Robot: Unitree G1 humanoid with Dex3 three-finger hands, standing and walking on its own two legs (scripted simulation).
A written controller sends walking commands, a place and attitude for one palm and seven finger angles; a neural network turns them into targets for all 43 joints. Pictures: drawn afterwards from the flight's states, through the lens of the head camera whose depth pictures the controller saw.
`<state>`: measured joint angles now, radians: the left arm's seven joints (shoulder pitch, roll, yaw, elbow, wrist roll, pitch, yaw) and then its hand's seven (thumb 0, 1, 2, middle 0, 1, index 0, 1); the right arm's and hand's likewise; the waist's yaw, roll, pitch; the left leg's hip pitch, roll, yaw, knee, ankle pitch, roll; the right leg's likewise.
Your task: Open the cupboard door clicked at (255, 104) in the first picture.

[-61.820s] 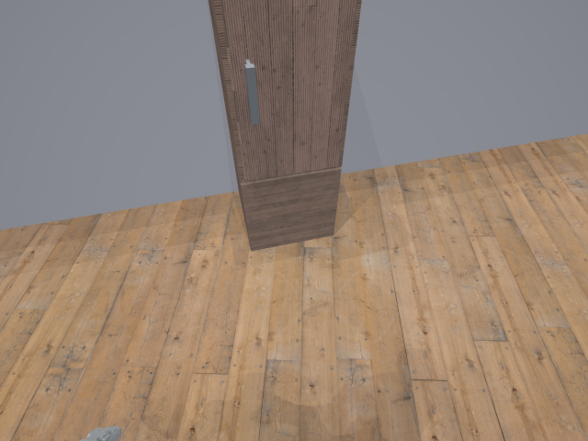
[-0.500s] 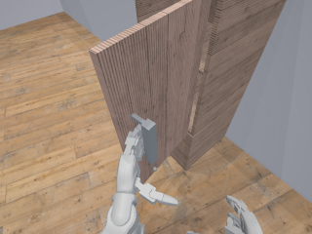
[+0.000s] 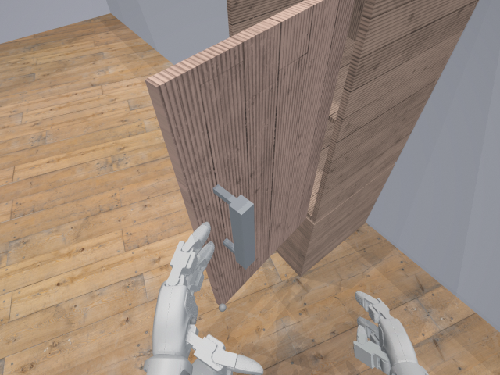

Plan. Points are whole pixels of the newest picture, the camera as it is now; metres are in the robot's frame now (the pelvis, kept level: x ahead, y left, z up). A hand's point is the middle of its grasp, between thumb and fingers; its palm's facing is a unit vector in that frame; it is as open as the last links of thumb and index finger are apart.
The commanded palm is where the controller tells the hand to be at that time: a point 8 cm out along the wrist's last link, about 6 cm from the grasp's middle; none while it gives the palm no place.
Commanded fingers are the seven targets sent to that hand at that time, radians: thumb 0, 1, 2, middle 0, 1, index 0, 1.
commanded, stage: slide the hand sideways off the handle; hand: left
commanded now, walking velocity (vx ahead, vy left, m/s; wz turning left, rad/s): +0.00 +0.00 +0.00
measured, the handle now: (234, 228) +0.33 +0.05 +0.07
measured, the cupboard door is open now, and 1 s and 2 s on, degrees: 99 99 99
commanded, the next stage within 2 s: draw the hand back to the body in 0.36 s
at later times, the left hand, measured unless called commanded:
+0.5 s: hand (190, 335) +0.17 +0.09 +0.07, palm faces +0.04 -1.00 +0.02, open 16.3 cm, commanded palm +0.14 +0.15 +0.08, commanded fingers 0.00 -0.50 0.30 -0.15 -0.30 -0.15 -0.30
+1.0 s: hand (113, 311) +0.18 +0.16 +0.14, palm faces +0.06 -0.99 -0.10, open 16.1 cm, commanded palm +0.14 +0.22 +0.16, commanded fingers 0.00 -0.22 0.42 -0.16 -0.30 -0.16 -0.30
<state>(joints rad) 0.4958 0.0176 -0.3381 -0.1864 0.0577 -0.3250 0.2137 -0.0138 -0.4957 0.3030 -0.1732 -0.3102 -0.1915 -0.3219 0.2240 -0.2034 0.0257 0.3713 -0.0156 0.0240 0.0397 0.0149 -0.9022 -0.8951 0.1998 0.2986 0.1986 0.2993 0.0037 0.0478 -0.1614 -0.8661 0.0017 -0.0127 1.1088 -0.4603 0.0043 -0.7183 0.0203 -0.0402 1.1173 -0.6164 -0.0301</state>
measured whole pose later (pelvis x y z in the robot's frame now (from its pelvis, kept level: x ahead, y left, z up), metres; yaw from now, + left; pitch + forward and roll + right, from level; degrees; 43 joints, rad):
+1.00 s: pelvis +0.00 +0.00 +0.02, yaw +0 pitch +8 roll -2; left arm 0.66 0.23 0.04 -0.46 -0.19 -0.20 -0.06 -0.01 -0.45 0.32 -0.15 -0.30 -0.15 -0.30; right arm 0.29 -0.22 0.02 0.40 0.04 -0.05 -0.07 0.02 -0.90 -0.90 0.20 0.30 0.20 0.30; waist 0.02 0.06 -0.16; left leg -0.71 0.01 -0.03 1.00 -0.43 0.01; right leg -0.54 0.04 -0.05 0.95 -0.55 -0.02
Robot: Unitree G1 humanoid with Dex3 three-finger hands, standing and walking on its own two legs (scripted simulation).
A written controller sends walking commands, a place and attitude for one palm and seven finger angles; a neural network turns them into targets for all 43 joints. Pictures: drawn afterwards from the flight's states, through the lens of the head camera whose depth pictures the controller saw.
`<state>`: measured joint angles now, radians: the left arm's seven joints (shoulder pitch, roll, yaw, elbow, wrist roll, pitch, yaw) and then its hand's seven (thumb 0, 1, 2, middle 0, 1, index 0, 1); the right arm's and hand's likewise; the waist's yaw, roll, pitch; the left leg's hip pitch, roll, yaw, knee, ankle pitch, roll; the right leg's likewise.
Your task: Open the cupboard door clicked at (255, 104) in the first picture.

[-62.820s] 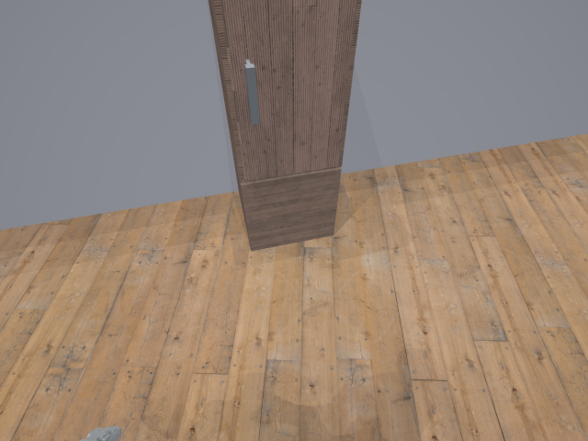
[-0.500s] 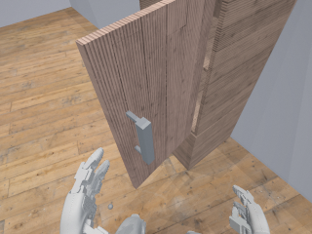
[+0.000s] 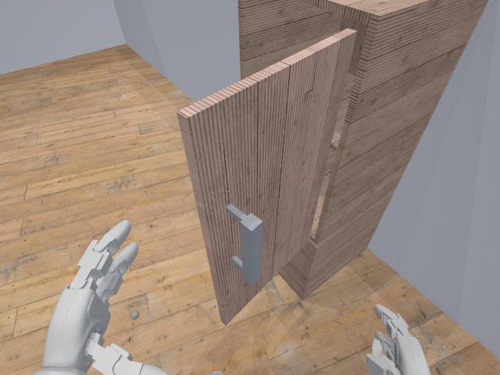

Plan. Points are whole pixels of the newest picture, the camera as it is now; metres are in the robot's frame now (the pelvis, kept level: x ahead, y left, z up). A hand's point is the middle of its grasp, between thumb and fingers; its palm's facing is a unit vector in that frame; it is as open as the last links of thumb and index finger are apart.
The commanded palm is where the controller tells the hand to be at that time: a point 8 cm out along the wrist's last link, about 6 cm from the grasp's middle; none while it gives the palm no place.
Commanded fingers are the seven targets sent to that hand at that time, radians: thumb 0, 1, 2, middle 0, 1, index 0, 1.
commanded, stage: draw the hand back to the body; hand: left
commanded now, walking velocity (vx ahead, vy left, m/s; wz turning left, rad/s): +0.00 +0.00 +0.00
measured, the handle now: (242, 245) +0.32 +0.04 +0.05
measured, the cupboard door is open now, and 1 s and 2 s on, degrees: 99 99 99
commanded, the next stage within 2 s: step back with the hand held close in 1.04 s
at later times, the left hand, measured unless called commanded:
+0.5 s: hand (43, 255) +0.21 +0.25 +0.18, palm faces +0.33 -0.86 -0.39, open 11.0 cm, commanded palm +0.16 +0.30 +0.21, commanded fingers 0.00 0.65 0.80 -0.19 -0.30 -0.19 -0.30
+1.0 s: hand (29, 235) +0.22 +0.26 +0.21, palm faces +0.42 -0.82 -0.40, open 7.5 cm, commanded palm +0.17 +0.30 +0.23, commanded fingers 0.00 0.90 0.90 -0.20 -0.30 -0.20 -0.30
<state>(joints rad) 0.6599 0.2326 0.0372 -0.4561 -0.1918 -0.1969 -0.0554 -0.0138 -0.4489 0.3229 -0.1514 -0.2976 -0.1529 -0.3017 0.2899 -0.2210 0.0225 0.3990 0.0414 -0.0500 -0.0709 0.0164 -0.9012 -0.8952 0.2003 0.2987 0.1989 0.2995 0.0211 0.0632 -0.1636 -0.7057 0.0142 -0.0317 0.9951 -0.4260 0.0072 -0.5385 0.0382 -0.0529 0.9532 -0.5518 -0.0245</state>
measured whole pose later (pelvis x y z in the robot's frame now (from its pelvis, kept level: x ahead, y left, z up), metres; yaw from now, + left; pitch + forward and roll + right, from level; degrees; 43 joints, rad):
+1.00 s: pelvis +0.03 +0.01 +0.06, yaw -1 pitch -2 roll +0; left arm 0.51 0.35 0.32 -0.43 -0.08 -0.03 0.12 0.01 0.88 0.90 -0.21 -0.30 -0.21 -0.30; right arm 0.21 -0.23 0.03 0.60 0.01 -0.07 -0.08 0.02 -0.90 -0.89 0.20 0.30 0.20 0.30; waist 0.06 0.05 -0.02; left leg -0.20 -0.01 0.02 0.47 -0.24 0.02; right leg -0.04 0.01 0.00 0.41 -0.33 -0.01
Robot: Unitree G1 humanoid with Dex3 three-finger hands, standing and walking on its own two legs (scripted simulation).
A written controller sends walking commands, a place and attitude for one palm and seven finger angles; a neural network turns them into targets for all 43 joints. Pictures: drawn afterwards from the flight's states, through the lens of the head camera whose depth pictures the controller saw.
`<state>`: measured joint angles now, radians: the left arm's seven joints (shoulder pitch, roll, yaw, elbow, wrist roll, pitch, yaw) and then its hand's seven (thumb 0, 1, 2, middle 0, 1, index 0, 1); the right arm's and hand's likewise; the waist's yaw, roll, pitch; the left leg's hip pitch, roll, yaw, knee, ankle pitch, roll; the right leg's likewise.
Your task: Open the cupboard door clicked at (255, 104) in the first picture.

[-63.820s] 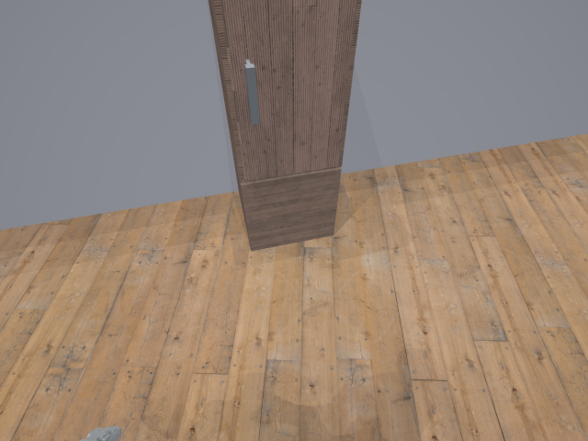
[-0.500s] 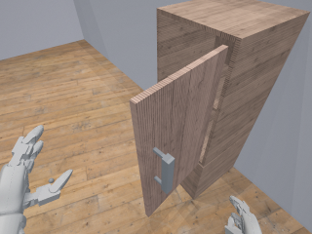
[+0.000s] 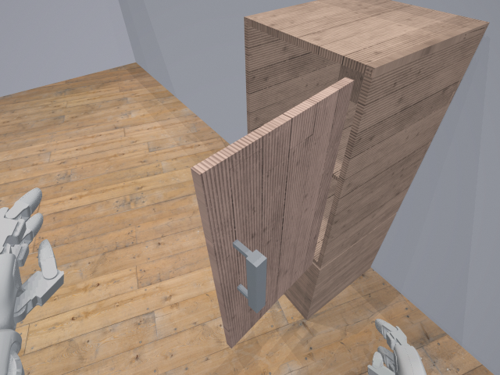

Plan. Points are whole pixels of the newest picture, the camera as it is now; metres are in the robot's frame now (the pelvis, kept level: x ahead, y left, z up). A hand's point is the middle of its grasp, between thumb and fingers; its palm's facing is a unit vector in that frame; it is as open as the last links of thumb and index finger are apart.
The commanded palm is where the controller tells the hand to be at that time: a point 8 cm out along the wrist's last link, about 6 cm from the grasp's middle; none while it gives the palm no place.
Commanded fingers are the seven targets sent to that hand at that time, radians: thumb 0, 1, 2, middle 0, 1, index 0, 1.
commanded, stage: draw the hand back to the body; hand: left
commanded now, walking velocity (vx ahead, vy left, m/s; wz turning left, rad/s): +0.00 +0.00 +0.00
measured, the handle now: (248, 276) +0.29 +0.04 -0.01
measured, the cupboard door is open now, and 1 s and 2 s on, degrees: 99 99 99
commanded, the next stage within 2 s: step back with the hand held close in 0.04 s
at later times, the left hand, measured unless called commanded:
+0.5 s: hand (68, 278) +0.18 +0.25 +0.15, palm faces +0.32 -0.80 -0.50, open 7.4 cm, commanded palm +0.12 +0.29 +0.18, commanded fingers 0.00 0.90 0.90 -0.20 -0.30 -0.20 -0.30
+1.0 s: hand out of the picture +0.05 +0.30 +0.16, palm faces +0.48 -0.74 -0.48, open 7.4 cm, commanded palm -0.01 +0.33 +0.18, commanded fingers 0.00 0.90 0.90 -0.20 -0.30 -0.20 -0.30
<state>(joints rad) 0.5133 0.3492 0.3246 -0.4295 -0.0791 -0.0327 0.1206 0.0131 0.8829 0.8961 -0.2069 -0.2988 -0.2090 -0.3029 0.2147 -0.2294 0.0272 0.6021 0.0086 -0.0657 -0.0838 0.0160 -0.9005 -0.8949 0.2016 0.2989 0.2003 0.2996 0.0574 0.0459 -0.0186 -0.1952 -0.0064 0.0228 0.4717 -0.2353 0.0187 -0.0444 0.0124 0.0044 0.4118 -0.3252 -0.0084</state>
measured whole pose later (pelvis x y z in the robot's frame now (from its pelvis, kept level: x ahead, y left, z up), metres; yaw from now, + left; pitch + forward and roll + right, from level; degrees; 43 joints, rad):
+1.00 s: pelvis -0.13 +0.03 -0.01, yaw +4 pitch +0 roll -3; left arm 0.59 0.39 0.43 -0.56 -0.05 -0.20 0.16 0.01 0.89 0.90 -0.21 -0.30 -0.21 -0.30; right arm 0.19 -0.21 -0.01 0.59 0.00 -0.05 -0.06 0.02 -0.90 -0.89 0.20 0.30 0.20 0.30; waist 0.02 0.05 0.06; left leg -0.50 0.00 0.01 0.58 -0.20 0.02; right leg -0.24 0.07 0.02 0.53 -0.29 0.00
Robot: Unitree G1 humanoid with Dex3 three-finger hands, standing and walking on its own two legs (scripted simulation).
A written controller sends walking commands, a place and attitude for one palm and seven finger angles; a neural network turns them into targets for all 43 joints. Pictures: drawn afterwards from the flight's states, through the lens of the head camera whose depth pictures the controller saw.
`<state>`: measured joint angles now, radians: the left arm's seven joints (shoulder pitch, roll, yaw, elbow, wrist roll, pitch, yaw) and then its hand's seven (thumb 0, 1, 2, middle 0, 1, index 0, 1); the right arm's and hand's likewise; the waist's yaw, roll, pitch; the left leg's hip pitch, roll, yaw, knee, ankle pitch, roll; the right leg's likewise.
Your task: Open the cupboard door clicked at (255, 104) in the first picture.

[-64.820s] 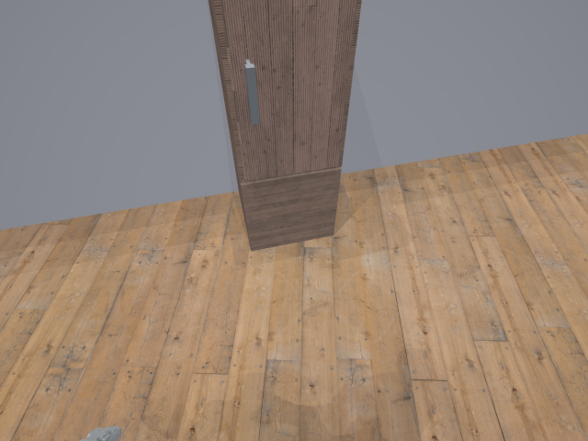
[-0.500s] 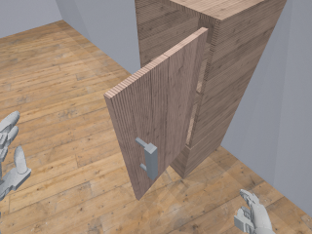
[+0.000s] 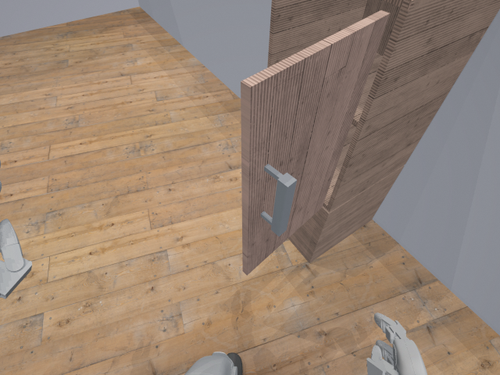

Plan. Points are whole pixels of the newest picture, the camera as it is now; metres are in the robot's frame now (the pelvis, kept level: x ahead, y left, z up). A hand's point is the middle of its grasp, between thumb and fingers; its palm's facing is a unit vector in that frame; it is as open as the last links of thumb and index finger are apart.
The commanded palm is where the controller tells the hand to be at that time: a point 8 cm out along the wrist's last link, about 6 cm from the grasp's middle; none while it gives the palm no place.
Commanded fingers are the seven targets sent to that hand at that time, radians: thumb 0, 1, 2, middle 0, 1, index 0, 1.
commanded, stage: step back with the hand held close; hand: left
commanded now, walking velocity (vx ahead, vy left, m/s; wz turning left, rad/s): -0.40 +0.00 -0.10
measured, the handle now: (274, 201) +0.42 -0.01 +0.00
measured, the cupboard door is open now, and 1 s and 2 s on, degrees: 99 99 99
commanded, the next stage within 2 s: stop stepping back and stand still in 0.40 s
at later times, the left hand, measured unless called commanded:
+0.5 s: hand out of the picture +0.10 +0.24 +0.18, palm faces +0.30 -0.84 -0.46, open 7.4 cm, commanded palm +0.04 +0.29 +0.19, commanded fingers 0.00 0.90 0.90 -0.20 -0.30 -0.20 -0.30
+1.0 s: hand out of the picture -0.01 +0.27 +0.19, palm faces +0.33 -0.81 -0.48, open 7.4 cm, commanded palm -0.04 +0.30 +0.19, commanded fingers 0.00 0.90 0.90 -0.20 -0.30 -0.20 -0.30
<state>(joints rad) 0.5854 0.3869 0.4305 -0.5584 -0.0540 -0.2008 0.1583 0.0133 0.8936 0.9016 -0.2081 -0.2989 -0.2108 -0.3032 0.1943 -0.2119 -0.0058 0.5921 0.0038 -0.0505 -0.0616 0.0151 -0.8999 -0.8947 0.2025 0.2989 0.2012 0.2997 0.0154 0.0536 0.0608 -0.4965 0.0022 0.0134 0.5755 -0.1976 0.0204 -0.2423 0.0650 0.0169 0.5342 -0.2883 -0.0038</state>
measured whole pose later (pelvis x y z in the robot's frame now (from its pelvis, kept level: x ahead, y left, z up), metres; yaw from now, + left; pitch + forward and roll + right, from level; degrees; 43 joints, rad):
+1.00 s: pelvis -0.23 +0.03 +0.01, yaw -10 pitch +1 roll +2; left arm 0.62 0.41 0.44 -0.49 -0.02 -0.22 0.15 0.01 0.89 0.90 -0.21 -0.30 -0.22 -0.30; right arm 0.31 -0.22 -0.02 0.69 -0.01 -0.07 -0.08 0.02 -0.90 -0.89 0.20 0.30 0.20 0.30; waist 0.01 -0.04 -0.09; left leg -0.53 0.02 0.04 1.04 -0.31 -0.01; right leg -0.26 -0.02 -0.06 0.49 -0.28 -0.05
